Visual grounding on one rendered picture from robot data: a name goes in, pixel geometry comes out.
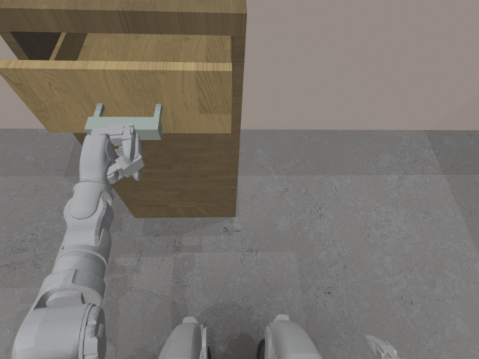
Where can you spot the robot left upper arm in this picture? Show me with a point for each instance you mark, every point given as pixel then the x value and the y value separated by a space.
pixel 65 332

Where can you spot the left robot hand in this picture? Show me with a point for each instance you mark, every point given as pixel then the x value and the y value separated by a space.
pixel 98 155

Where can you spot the robot left forearm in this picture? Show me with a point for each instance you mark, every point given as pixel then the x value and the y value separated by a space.
pixel 78 272

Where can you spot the robot thigh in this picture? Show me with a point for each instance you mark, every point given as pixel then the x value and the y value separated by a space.
pixel 186 341
pixel 287 340

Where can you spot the drawer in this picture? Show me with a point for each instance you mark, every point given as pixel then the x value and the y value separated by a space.
pixel 190 75

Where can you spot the handle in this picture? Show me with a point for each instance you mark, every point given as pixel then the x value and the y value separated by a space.
pixel 148 128

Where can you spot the right robot thigh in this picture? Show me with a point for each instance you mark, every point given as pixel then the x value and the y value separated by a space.
pixel 287 340

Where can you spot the left robot thigh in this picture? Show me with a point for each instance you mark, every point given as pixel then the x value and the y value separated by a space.
pixel 186 341

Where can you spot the cabinet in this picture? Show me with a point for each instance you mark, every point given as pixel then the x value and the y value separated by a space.
pixel 185 175

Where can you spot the right robot hand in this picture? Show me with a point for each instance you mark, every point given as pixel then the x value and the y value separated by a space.
pixel 383 350

